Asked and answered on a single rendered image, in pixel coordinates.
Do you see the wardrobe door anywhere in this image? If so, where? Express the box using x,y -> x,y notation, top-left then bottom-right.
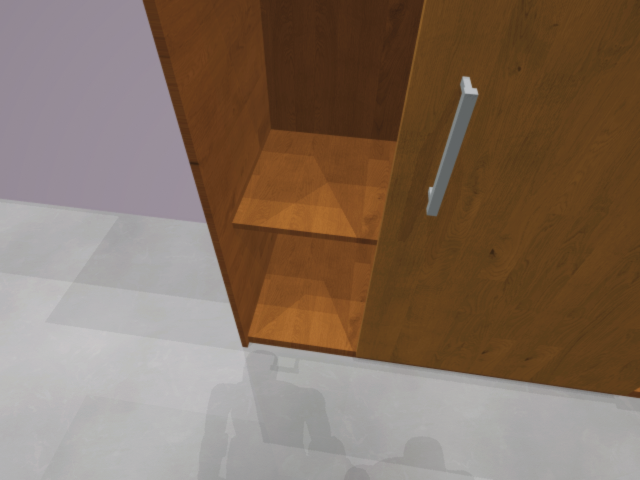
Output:
356,0 -> 640,395

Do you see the handle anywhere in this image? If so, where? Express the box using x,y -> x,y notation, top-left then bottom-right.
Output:
426,76 -> 478,216

